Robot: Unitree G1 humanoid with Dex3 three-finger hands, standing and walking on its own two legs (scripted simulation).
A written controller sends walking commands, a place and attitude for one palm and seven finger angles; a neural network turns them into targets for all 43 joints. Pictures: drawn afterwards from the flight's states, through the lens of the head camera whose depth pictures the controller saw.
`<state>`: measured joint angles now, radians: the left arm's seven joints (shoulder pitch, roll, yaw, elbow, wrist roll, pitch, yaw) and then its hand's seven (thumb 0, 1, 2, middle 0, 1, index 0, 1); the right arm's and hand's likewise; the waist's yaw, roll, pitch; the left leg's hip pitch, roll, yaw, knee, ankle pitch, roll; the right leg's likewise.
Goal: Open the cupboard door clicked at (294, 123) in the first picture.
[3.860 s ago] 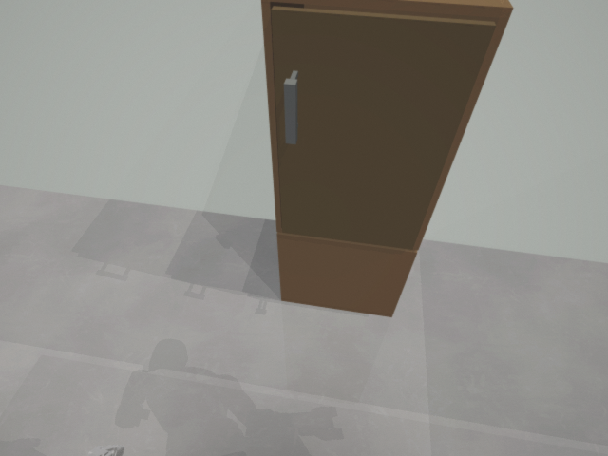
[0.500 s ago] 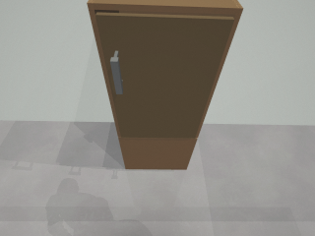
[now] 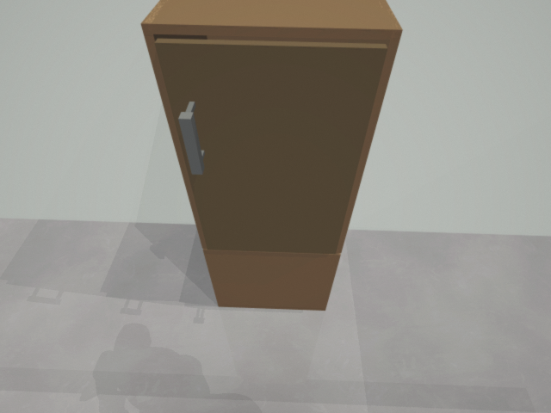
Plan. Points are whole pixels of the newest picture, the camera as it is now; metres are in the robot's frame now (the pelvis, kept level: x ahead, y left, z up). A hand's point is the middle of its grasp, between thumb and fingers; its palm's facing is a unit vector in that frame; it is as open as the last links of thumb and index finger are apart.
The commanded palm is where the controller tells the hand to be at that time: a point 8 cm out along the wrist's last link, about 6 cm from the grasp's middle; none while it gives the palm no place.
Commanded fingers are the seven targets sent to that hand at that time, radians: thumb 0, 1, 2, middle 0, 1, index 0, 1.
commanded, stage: come to a stop and stand still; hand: left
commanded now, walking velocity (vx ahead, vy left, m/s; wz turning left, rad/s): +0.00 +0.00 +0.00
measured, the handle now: (194, 138) +0.57 +0.20 +0.08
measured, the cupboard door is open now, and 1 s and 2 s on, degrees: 0 0 0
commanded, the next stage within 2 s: look again from close up in 0.02 s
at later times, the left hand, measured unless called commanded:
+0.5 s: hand out of the picture -0.01 +0.23 -0.18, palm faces +0.02 -0.98 -0.20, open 7.4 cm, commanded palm none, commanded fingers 0.00 0.90 0.90 -0.20 -0.30 -0.20 -0.30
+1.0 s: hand out of the picture -0.06 +0.19 -0.18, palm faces +0.03 -0.99 -0.16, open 7.4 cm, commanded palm none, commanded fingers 0.00 0.90 0.90 -0.20 -0.30 -0.20 -0.30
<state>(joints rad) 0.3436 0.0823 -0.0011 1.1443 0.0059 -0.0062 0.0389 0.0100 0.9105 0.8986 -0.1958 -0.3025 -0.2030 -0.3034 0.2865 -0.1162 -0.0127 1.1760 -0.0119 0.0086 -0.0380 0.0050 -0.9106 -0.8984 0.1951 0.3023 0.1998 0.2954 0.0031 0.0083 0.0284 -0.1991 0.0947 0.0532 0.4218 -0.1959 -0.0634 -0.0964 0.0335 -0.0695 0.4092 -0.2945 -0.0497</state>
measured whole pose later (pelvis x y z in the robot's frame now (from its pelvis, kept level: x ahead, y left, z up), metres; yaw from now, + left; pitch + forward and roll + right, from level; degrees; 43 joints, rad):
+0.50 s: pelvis -0.02 +0.05 -0.01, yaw -1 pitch -2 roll -1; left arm 0.32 0.18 0.00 1.03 0.02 0.00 0.04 0.01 0.91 0.90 -0.19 -0.30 -0.20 -0.30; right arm 0.25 -0.16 -0.01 1.00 -0.02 -0.01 -0.02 0.00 -0.94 -0.90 0.20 0.30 0.20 0.30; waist 0.01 -0.02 -0.01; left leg -0.27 -0.01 0.06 0.53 -0.24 0.05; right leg -0.18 -0.02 -0.04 0.51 -0.31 0.01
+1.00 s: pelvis -0.01 +0.03 -0.01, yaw -1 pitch +1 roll +0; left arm 0.43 0.14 0.01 1.07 0.03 0.01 0.01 0.01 0.91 0.90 -0.19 -0.30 -0.20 -0.30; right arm 0.33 -0.15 -0.01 1.08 -0.02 0.00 -0.02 0.01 -0.91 -0.90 0.20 0.30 0.20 0.30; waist 0.01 0.00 -0.01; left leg -0.30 0.01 0.05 0.54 -0.26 0.03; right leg -0.21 0.01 -0.04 0.52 -0.33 -0.02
